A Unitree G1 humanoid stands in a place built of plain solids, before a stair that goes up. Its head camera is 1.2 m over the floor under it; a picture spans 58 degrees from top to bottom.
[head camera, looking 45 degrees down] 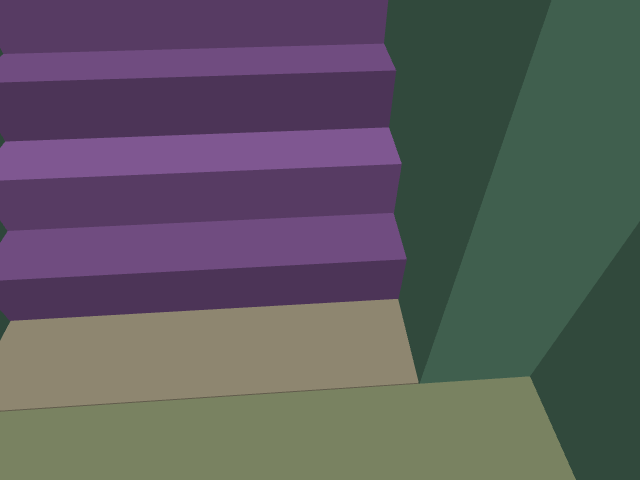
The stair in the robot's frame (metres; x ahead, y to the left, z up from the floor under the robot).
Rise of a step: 0.20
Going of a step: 0.22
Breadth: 1.30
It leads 4 degrees to the left of straight ahead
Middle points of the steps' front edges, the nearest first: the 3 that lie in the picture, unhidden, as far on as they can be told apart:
0.87 0.38 0.20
1.08 0.39 0.41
1.31 0.41 0.61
